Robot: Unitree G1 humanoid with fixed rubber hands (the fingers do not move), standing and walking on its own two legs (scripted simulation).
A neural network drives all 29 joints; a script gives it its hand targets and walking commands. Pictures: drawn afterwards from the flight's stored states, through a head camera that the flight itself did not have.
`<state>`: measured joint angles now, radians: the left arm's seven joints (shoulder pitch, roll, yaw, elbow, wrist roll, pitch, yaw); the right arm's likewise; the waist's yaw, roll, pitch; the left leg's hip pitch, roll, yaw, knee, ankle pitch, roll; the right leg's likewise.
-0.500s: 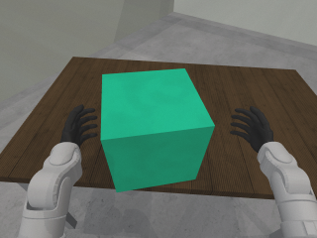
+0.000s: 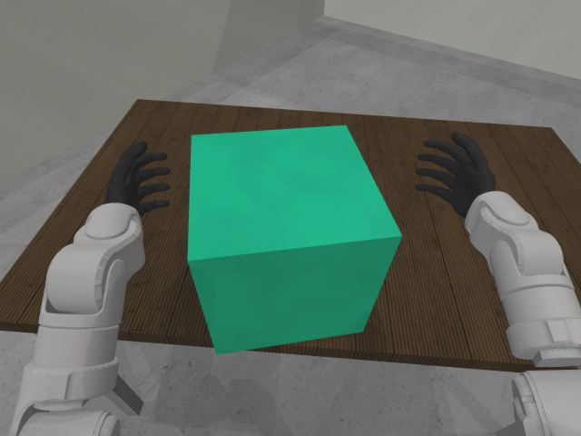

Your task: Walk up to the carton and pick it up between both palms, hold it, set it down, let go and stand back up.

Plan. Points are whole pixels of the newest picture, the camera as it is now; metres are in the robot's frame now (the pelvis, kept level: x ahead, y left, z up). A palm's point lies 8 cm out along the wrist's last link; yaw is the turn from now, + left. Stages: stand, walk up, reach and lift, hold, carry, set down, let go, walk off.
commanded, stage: reach and lift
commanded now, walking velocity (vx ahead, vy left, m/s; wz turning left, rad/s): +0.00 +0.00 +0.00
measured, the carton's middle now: (281, 238) +0.42 +0.02 +0.04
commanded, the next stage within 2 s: none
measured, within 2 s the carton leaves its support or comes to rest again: neither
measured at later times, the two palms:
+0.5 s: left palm (120, 179) +0.40 +0.22 +0.18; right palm (458, 165) +0.44 -0.22 +0.19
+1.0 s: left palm (147, 229) +0.40 +0.21 +0.08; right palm (446, 210) +0.43 -0.23 +0.10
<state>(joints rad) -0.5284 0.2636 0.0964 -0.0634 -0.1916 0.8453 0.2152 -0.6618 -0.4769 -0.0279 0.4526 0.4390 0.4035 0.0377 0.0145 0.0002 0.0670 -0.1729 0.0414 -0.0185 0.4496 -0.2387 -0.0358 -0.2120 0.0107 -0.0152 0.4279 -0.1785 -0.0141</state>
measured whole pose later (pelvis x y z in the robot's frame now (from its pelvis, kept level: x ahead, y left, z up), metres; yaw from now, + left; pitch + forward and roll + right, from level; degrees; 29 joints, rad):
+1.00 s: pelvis +0.01 +0.00 +0.00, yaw +0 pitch +5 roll -1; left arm -0.59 0.22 0.10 0.51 -0.17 0.33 0.15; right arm -0.74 -0.44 0.02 0.86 0.41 0.13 0.09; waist 0.03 0.00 0.00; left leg -0.30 0.05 -0.02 0.45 -0.24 -0.04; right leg -0.33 0.02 -0.02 0.40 -0.16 -0.01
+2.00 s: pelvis +0.02 +0.00 +0.00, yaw +0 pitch +8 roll -1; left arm -0.57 0.10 0.10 0.56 -0.07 0.17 0.21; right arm -0.73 -0.28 0.05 0.92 0.33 0.01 0.01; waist 0.04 0.00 -0.04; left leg -0.34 0.05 -0.02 0.45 -0.24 -0.04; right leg -0.37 0.02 -0.02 0.39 -0.16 -0.01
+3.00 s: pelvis +0.02 +0.00 +0.00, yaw +0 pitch +8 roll -1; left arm -0.57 0.06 0.12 0.56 0.02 0.16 0.25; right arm -0.73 -0.23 0.05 0.90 0.24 0.01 -0.02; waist 0.04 0.00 -0.05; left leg -0.35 0.05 -0.02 0.45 -0.24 -0.04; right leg -0.37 0.02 -0.02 0.38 -0.15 -0.01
